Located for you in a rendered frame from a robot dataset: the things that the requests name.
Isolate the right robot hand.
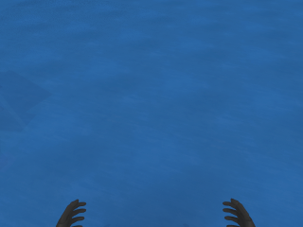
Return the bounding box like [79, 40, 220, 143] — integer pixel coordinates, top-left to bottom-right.
[223, 198, 256, 227]

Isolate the left robot hand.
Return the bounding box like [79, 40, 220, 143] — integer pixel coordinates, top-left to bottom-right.
[56, 200, 86, 227]

